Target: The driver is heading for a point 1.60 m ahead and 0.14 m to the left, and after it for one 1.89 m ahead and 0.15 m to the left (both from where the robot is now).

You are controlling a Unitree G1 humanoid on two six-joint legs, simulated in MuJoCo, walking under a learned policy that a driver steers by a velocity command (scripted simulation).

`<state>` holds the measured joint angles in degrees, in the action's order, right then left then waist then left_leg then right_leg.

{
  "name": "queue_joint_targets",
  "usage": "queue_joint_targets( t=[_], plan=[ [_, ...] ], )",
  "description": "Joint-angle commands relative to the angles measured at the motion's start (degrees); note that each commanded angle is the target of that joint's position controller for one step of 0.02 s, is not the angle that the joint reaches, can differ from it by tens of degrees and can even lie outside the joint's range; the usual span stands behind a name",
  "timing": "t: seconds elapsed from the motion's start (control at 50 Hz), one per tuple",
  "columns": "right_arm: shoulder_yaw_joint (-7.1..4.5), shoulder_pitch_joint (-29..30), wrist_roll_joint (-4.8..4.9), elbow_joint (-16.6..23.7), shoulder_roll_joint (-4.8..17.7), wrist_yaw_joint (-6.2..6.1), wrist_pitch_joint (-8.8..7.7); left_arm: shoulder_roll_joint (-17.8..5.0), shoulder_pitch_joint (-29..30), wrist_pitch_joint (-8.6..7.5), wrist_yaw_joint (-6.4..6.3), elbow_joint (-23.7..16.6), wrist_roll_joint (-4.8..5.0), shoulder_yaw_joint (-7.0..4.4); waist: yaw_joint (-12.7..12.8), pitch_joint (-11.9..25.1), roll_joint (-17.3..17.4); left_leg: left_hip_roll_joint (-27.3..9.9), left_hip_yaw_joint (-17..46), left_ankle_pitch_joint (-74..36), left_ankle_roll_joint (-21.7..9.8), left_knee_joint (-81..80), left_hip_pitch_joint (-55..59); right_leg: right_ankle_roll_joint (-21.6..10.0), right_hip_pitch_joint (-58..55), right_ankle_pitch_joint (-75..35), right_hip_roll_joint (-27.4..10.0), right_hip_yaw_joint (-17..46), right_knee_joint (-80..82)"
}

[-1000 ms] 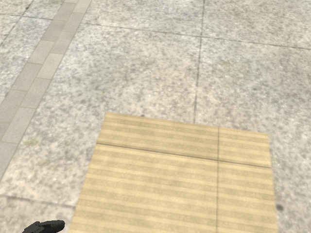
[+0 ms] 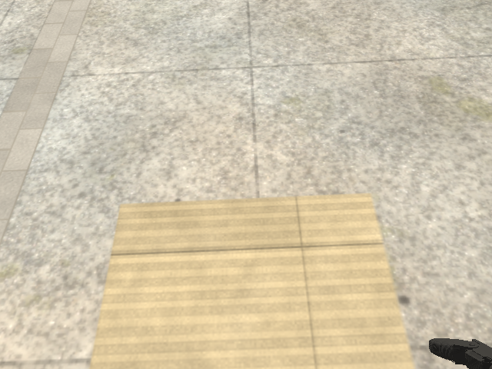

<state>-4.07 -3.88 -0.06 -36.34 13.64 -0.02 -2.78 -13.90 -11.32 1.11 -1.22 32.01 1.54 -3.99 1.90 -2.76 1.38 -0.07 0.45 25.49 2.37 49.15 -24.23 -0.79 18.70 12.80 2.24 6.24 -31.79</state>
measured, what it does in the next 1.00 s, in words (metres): walks ahead: left foot, then right foot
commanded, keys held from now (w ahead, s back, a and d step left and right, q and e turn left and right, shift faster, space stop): no key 0.34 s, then w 0.18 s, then w+q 0.48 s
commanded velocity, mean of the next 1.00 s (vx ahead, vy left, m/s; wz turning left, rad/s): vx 0.22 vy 0.00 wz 0.06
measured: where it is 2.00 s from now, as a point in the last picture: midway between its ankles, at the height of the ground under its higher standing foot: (255, 281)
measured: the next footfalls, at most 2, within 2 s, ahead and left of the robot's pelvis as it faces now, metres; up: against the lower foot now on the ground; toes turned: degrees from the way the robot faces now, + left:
left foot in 0.08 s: +0.06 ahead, +0.12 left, +0.00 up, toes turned -4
right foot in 0.34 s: +0.03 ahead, -0.15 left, +0.00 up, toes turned -3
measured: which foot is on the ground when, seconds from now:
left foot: up 0.00-0.06, down 0.08-0.98, up 1.00-1.00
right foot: down 0.00-0.08, up 0.10-0.32, down 0.34-0.70, up 0.72-0.96, down 0.98-1.00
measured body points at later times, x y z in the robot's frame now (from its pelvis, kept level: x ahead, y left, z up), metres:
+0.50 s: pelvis +0.02 -0.01 +0.00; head +0.04 -0.02 +0.45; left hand +0.20 +0.21 -0.09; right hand +0.14 -0.27 -0.10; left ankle +0.02 +0.12 -0.73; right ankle -0.01 -0.15 -0.73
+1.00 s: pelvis +0.23 -0.05 -0.02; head +0.25 -0.06 +0.43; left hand +0.46 +0.18 -0.06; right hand +0.22 -0.28 -0.16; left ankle +0.03 +0.12 -0.72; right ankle +0.29 -0.17 -0.74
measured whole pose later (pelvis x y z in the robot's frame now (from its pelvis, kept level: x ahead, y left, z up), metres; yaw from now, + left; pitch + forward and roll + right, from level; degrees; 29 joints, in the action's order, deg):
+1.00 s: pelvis +0.23 -0.05 -0.02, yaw +6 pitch +3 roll +2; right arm -1.9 -28.9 -3.3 -47.6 11.4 3.7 -4.8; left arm -11.9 -2.1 -6.7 1.4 33.6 -2.1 -1.9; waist -5.0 1.7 -0.1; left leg 0.1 11.1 29.8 0.4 29.5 0.3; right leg -0.6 27.7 14.6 -2.6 1.0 -41.6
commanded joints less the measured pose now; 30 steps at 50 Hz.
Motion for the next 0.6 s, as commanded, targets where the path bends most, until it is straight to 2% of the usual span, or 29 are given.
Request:
queue_joint_targets(
  t=[0.02,0.04,0.06,0.08,0.1,0.12,0.14,0.16,0.18,0.22,0.24,0.26,0.3,0.32,0.34,0.36,0.38,0.4,0.42,0.44,0.46,0.48,0.5,0.54,0.56,0.6],
  plan=[
    [-0.6,0.91,-0.43,3.67,2.92,0.53,-0.41,-8.07,3.98,-0.22,1.16,-5.83,1.36,-2.01,-1.24,8.19,-10.35,0.84,-1.97,-6.68,-0.18,-12.34,4.37,-10.73,-6.66,-10.17,-10.45,14.21,7.84],
    [-0.41,-1.07,-0.09,3.13,2.57,0.64,-0.09,-7.41,5.04,-0.47,1.17,-5.89,1.55,-1.34,-3.16,8.78,-10.62,1.4,-3.12,-13.2,-0.59,-21.03,9.3,-9.2,-5.98,-11.27,-9.64,13.81,6.47],
    [-0.4,-2.07,0.59,3.27,2.29,0.67,0.11,-5.62,3.77,-0.78,1.66,-5.37,1.28,-0.77,-3.47,8.08,-10.47,0.14,-1.0,-16.38,-1.74,-26.45,13.62,-7.2,-3.51,-8.18,-8.25,13.52,4.7],
    [-0.57,-2.2,-0.5,3.98,5.44,0.33,0.16,-1.29,1.72,-1.5,1.71,-5.4,0.31,0.51,-1.83,9.52,-2.33,-8.44,7.84,-27.52,-3.69,-28.67,19.67,-2.97,0.68,-0.24,-3.78,8.57,-2.69],
    [-1.25,0.52,-1.71,4.71,10.43,0.25,0.74,0.57,1.42,-1.88,0.94,-6.91,-1.24,1.29,1.18,7.02,13.69,-18.57,19.29,-28.1,-10.75,-33.18,16.95,0.59,9.32,17.85,1.85,0.68,-8.65],
    [-0.86,1.07,-2.03,5.49,7.02,0.3,0.51,-5.03,3.7,-2.15,0.51,-6.67,-1.83,-0.12,-1.02,7.26,15.35,-22.18,24.08,-22.96,-16.89,-34.64,13.51,3.33,9.39,22.5,-1.66,0.45,-18.86],
    [-0.02,2.25,-1.72,6.17,4.37,0.17,0.44,-6.88,4.04,-2.06,0.63,-5.65,-1.17,-0.68,-1.45,6.74,10.07,-19.78,21.94,-19.05,-17.15,-33.79,15.17,5.09,11.19,21.12,-2.39,1.22,-25.85],
    [0.27,2.83,-1.14,6.08,3.96,0.02,0.33,-6.45,3.32,-1.8,0.72,-4.35,-1.08,-0.67,-0.93,6.09,7.0,-17.37,18.64,-16.45,-15.78,-33.21,15.95,6.0,12.6,20.09,-2.92,1.14,-29.27],
    [0.15,2.31,-0.52,5.25,4.03,-0.3,-0.11,-5.0,2.34,-1.63,0.37,-3.64,-1.79,-0.34,-0.71,5.21,5.5,-16.49,16.83,-17.06,-14.1,-32.96,16.35,5.68,12.95,18.09,-3.89,1.97,-30.0],
    [0.95,2.41,-0.48,4.02,2.76,-0.57,-0.53,-0.84,2.75,-1.78,0.54,-2.92,-1.67,1.31,-0.35,4.64,4.35,-12.93,9.98,-23.91,-12.43,-32.51,15.07,5.62,8.6,13.69,-5.62,0.32,-24.03],
    [1.02,1.8,-0.83,3.55,2.5,-0.42,-0.57,0.4,3.29,-1.98,0.42,-2.69,-1.72,1.74,-0.97,4.87,5.33,-10.91,6.79,-25.36,-11.29,-31.73,14.43,5.52,5.5,12.95,-5.93,-1.81,-18.15],
    [0.91,1.12,-0.75,3.02,2.82,-0.17,-0.33,1.01,3.99,-2.18,0.39,-2.62,-1.78,2.12,-1.65,5.17,6.31,-9.45,4.98,-25.58,-11.1,-31.19,14.54,5.3,2.56,11.75,-5.62,-3.82,-11.56],
    [0.58,-0.97,0.06,2.01,3.86,0.53,0.0,-0.05,2.71,-2.18,0.16,-1.56,-1.92,1.72,-1.39,5.44,5.84,-8.1,3.62,-23.26,-10.51,-29.08,14.03,4.66,-5.02,3.08,-3.48,-7.52,3.51],
    [0.39,-3.05,0.4,1.37,4.08,0.89,-0.22,-1.87,2.55,-2.04,0.04,-1.45,-2.25,1.24,-1.95,5.36,5.4,-8.23,4.12,-22.91,-9.65,-28.5,12.65,3.94,-8.76,-1.06,-3.56,-6.94,6.43],
    [0.6,-3.39,0.33,1.11,3.46,1.1,-0.7,-4.52,2.97,-2.13,-0.21,-2.61,-2.55,0.8,-2.06,5.69,4.09,-7.82,3.89,-21.77,-7.62,-27.56,10.53,2.7,-11.69,-8.91,-6.57,-2.88,6.69],
    [0.77,-3.62,-0.38,0.92,2.96,1.19,-1.17,-7.04,2.97,-2.17,-0.59,-3.87,-2.34,0.53,-2.88,7.3,1.54,-5.31,1.88,-14.14,-5.63,-26.1,8.6,0.87,-13.48,-15.76,-9.58,0.21,5.13],
    [1.32,-7.66,0.76,2.04,-0.13,2.85,-2.85,-3.49,7.26,-5.11,3.03,-3.07,1.93,1.28,-5.76,1.77,-11.95,-4.28,2.11,-0.69,-3.5,-28.67,5.93,-2.02,-2.52,10.27,-6.05,0.44,6.42],
    [0.33,-3.8,0.66,2.0,4.21,3.47,-3.07,-3.23,2.13,-5.46,4.22,-0.78,0.35,0.52,-2.44,-0.52,-5.85,-2.87,-0.01,3.96,-3.17,-25.99,8.88,-1.48,3.53,21.15,-5.11,0.65,9.77],
    [-0.72,-3.59,-0.51,2.63,5.75,3.68,-3.14,-6.92,1.16,-5.83,4.17,0.24,-0.89,-1.1,-2.83,-0.25,-4.98,-2.31,-0.05,8.22,-4.36,-24.45,8.03,-2.37,4.11,23.15,-5.63,1.76,11.01],
    [-1.12,-4.24,-0.58,2.33,6.11,3.55,-3.35,-7.98,2.4,-6.47,3.53,-0.43,-1.66,-1.95,-2.45,1.1,-5.46,-2.65,0.68,8.54,-6.14,-23.64,5.83,-3.62,0.6,22.81,-6.15,2.78,11.24],
    [-1.2,-3.49,-0.42,2.82,5.66,2.98,-3.42,-7.9,3.09,-7.19,3.08,-0.61,-1.89,-2.0,-1.95,1.44,-6.1,-2.06,0.8,6.21,-6.97,-22.87,3.16,-5.39,-2.58,23.57,-7.97,5.64,11.8],
    [-0.76,-2.09,0.03,2.9,4.03,2.54,-3.49,-6.74,3.44,-7.51,2.74,-0.99,-1.5,-1.54,-1.32,4.14,-6.21,-1.57,-0.53,1.13,-6.79,-21.37,2.98,-7.24,-5.93,23.65,-10.06,8.8,12.46],
    [-0.24,-2.24,0.12,3.29,2.11,2.13,-3.64,-6.37,3.25,-7.62,2.53,-0.45,-1.33,-1.34,-1.52,5.08,-8.63,-0.86,-1.39,-3.01,-6.69,-18.93,4.04,-9.02,-6.63,24.25,-12.44,12.19,14.42],
    [-0.12,-3.54,-0.37,3.73,1.23,1.78,-3.99,-5.89,3.63,-7.3,2.14,0.01,-1.49,-1.05,-2.51,3.52,-9.03,-0.12,-2.39,-5.93,-6.97,-17.23,5.97,-10.54,-5.54,23.38,-15.71,14.45,16.35],
    [-0.6,-4.43,-0.76,3.67,2.33,1.47,-4.09,-5.54,4.22,-6.83,1.93,0.38,-1.55,-0.9,-3.09,2.13,-9.48,0.43,-3.45,-7.6,-7.27,-17.31,7.65,-10.55,-4.36,19.84,-16.17,13.0,16.22],
    [-1.23,-6.77,-0.86,3.23,3.51,1.02,-4.6,-7.07,3.07,-6.3,1.05,0.51,-2.23,-1.48,-2.88,2.68,-9.41,1.17,-3.44,-7.89,-8.43,-19.94,11.53,-9.84,-6.0,14.04,-14.95,8.25,13.86]
  ],
)
Velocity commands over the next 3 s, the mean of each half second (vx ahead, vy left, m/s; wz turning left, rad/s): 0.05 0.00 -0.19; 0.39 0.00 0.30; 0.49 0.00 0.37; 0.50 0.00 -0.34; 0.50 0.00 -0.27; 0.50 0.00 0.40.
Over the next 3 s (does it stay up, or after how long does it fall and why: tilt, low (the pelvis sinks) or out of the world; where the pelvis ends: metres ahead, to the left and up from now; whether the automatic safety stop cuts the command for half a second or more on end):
stays up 1.35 0.08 0.00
